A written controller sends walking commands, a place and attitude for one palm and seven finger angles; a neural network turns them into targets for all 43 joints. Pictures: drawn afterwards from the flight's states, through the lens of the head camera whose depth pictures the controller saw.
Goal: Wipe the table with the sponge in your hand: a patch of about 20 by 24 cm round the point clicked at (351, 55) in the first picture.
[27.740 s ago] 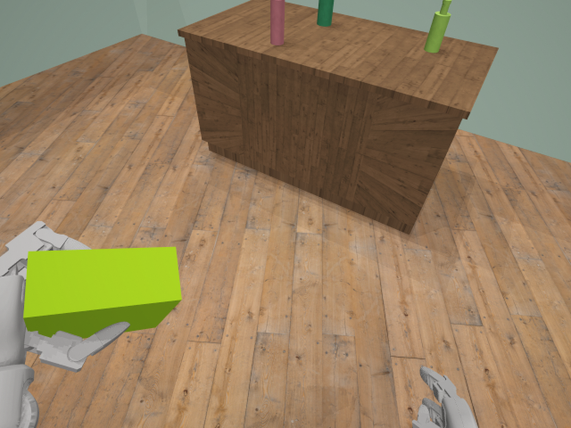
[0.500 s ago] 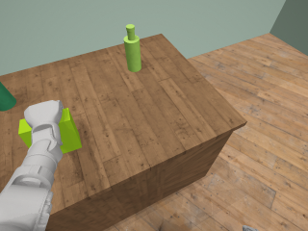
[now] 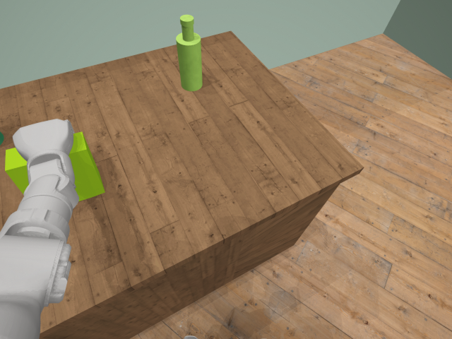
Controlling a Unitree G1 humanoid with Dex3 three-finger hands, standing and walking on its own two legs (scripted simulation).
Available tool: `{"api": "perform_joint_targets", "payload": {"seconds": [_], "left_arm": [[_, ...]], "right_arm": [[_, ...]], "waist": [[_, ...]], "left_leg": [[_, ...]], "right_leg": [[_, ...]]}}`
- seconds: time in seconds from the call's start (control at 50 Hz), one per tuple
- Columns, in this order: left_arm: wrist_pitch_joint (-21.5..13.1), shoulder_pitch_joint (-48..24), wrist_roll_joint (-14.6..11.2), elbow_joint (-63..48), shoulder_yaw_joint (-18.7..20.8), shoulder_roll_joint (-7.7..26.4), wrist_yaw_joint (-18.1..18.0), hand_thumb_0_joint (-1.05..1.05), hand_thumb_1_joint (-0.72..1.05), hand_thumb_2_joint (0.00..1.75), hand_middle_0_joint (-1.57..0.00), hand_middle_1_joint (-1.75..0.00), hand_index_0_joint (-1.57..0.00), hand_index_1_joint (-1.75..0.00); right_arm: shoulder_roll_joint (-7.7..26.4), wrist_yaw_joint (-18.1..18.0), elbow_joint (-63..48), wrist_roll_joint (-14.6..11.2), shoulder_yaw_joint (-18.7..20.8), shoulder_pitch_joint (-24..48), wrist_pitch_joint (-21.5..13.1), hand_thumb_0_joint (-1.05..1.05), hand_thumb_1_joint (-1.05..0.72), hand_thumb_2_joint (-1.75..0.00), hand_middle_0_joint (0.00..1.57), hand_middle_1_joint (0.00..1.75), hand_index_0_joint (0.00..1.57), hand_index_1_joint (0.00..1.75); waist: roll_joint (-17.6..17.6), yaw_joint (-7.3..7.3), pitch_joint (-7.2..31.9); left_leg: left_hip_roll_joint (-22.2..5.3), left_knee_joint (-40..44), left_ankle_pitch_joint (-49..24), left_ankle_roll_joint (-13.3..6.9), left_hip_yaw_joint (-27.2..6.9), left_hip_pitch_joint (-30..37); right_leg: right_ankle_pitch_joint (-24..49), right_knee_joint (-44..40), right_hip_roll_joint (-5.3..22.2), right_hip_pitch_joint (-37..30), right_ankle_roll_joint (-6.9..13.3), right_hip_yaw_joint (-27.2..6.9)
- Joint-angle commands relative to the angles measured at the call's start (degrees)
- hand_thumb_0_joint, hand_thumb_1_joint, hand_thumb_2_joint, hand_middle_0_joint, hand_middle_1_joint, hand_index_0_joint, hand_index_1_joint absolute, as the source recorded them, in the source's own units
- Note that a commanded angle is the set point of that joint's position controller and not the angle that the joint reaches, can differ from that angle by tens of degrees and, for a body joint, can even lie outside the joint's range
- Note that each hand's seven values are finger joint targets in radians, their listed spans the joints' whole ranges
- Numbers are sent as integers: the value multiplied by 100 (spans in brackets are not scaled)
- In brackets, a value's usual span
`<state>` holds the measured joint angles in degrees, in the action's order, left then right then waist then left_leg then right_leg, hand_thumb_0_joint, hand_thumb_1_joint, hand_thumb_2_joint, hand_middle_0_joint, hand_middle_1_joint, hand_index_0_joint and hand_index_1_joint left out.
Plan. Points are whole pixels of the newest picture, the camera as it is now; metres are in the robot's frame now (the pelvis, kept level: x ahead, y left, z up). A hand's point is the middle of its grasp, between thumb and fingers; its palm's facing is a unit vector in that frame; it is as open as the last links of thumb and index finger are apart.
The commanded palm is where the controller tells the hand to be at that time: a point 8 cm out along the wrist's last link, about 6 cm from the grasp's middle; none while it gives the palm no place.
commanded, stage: wipe forward along the first lane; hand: left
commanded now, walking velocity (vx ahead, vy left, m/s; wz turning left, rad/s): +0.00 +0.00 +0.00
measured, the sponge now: (64, 180) +0.42 +0.33 -0.02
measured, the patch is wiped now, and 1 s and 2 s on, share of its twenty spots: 0.30 0.35 0.40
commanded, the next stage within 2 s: slide across to the middle lane in 0.14 s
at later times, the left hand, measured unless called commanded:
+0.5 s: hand (61, 147) +0.46 +0.33 +0.03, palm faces -0.12 +0.00 -0.99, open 10.1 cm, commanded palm +0.46 +0.29 +0.08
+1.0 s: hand (93, 140) +0.48 +0.27 +0.03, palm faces -0.12 +0.00 -0.99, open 10.1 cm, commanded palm +0.47 +0.24 +0.07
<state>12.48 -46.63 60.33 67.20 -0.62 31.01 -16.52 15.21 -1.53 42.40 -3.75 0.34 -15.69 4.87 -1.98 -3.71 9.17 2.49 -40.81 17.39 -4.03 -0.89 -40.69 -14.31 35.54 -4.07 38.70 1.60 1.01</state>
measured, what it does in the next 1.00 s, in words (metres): stands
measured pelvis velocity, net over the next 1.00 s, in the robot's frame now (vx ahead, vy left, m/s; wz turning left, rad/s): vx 0.03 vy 0.00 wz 0.00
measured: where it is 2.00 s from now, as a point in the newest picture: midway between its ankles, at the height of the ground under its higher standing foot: outside the picture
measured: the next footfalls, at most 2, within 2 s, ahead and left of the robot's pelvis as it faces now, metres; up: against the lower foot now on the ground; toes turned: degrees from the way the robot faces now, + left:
none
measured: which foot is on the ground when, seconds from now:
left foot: down 0.00-1.00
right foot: down 0.00-1.00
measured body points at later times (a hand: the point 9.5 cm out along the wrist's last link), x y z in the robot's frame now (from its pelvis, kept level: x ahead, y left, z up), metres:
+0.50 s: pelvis +0.02 +0.01 +0.00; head +0.10 +0.03 +0.44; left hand +0.46 +0.33 +0.09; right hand +0.05 -0.26 -0.12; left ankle +0.01 +0.07 -0.71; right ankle +0.02 -0.11 -0.71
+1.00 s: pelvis +0.03 +0.00 +0.01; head +0.11 +0.01 +0.45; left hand +0.48 +0.27 +0.09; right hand +0.10 -0.26 -0.12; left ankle +0.01 +0.07 -0.71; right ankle +0.02 -0.11 -0.71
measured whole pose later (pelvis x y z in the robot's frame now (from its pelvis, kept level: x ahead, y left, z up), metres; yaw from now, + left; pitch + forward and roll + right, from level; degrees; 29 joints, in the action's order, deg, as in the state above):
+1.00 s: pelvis +0.03 +0.00 +0.01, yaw +0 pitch +18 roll -3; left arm 20.1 -51.6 58.4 70.0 -5.4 24.0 -18.6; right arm 14.0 0.9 44.3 -2.6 0.9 -13.4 5.6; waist -2.3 -4.6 8.9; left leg 2.3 -37.4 18.1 -3.8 -1.2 -36.6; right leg -14.7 31.5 -4.3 34.4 1.7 0.9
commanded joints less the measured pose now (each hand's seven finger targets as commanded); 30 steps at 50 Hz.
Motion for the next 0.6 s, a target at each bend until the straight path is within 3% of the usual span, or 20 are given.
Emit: {"api": "perform_joint_targets", "payload": {"seconds": [0.0,0.06,0.08,0.2,0.22,0.28,0.3,0.34,0.42,0.44,0.48,0.5,0.52,0.56,0.58], "left_arm": [[132,-1797,215,-271,-90,1216,-129,0,10,130,-120,-160,-120,-160],[101,-1822,207,-282,47,1345,-103,0,10,130,-120,-160,-120,-160],[115,-1705,216,-162,172,1519,-95,0,10,130,-120,-160,-120,-160],[82,-2079,283,-93,46,1541,-34,0,10,130,-120,-160,-120,-160],[90,-1856,290,-22,129,1605,-28,0,10,130,-120,-160,-120,-160],[2,-2096,184,-403,-14,1346,8,0,10,130,-120,-160,-120,-160],[-17,-2133,150,-504,-179,1109,29,0,10,130,-120,-160,-120,-160],[-52,-2179,42,-695,-76,1046,21,0,10,130,-120,-160,-120,-160],[-23,-2312,-162,-827,-319,669,-16,0,10,130,-120,-160,-120,-160],[-10,-2390,-223,-842,-213,716,-37,0,10,130,-120,-160,-120,-160],[89,-2591,-155,-726,-273,774,-53,0,10,130,-120,-160,-120,-160],[136,-2662,-113,-715,-401,640,-65,0,10,130,-120,-160,-120,-160],[192,-2616,-58,-658,-426,593,-70,0,10,130,-120,-160,-120,-160],[213,-2686,-73,-781,-556,333,-74,0,10,130,-120,-160,-120,-160],[227,-2634,-68,-729,-508,348,-70,0,10,130,-120,-160,-120,-160]], "right_arm": [[1001,-35,-437,22,303,-335,-130,0,-90,-90,20,30,20,30],[1026,-14,-388,53,344,-476,-138,0,-90,-90,20,30,20,30],[1045,-6,-386,58,337,-513,-118,0,-90,-90,20,30,20,30],[1070,15,-360,75,325,-621,-104,0,-90,-90,20,30,20,30],[1074,26,-366,76,334,-640,-95,0,-90,-90,20,30,20,30],[1027,42,-386,84,367,-669,-116,0,-90,-90,20,30,20,30],[991,55,-394,86,378,-657,-117,0,-90,-90,20,30,20,30],[980,63,-343,87,421,-644,-125,0,-90,-90,20,30,20,30],[927,78,-307,53,411,-551,-118,0,-90,-90,20,30,20,30],[935,70,-257,39,414,-510,-131,0,-90,-90,20,30,20,30],[955,65,-194,41,389,-510,-123,0,-90,-90,20,30,20,30],[939,76,-178,46,378,-473,-123,0,-90,-90,20,30,20,30],[929,85,-168,49,380,-468,-109,0,-90,-90,20,30,20,30],[900,118,-139,78,396,-455,-132,0,-90,-90,20,30,20,30],[897,133,-130,89,402,-464,-112,0,-90,-90,20,30,20,30]], "waist": [[-34,-187,1438],[-132,-157,1706],[-5,-118,1730],[-115,-264,1553],[-72,-190,1627],[-280,-215,1958],[-425,-227,1992],[-406,-221,2109],[-335,-281,1911],[-318,-277,1895],[-292,-331,1702],[-420,-354,1659],[-391,-324,1659],[-735,-288,1785],[-639,-280,1863]], "left_leg": [[-274,443,-916,135,-406,1216],[-305,354,-1273,160,-439,1417],[-294,341,-1278,161,-440,1332],[-308,278,-1243,146,-429,1216],[-294,282,-1255,150,-443,1228],[-355,242,-1640,206,-478,1619],[-366,246,-1751,236,-496,1765],[-422,251,-2056,277,-558,2014],[-426,389,-1863,279,-575,2120],[-456,438,-1917,308,-650,2185],[-441,499,-1768,305,-638,2147],[-436,527,-1783,314,-621,2202],[-432,547,-1804,336,-640,2208],[-470,515,-2287,419,-679,2558],[-488,491,-2386,438,-706,2611]], "right_leg": [[414,-386,121,-480,171,-113],[599,-315,95,-464,192,-90],[625,-314,90,-544,186,-95],[623,-293,77,-343,182,-89],[607,-298,77,-412,191,-87],[803,-268,55,-400,185,-66],[815,-276,44,-360,187,-46],[942,-290,32,-366,190,-38],[812,-424,32,-406,148,3],[795,-426,35,-374,161,4],[717,-473,39,-355,153,17],[727,-486,44,-321,159,23],[719,-483,42,-347,172,30],[855,-444,29,-240,204,76],[894,-447,24,-262,202,73]]}}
